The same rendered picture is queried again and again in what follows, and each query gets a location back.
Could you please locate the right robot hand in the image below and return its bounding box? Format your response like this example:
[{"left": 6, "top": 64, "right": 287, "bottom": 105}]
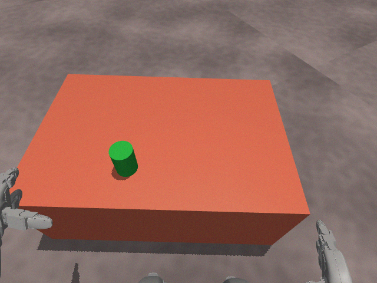
[{"left": 305, "top": 220, "right": 353, "bottom": 283}]

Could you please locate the can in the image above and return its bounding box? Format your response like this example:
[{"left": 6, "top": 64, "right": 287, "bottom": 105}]
[{"left": 108, "top": 141, "right": 138, "bottom": 177}]

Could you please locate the left robot hand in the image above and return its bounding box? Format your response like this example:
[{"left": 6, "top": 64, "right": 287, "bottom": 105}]
[{"left": 0, "top": 167, "right": 53, "bottom": 231}]

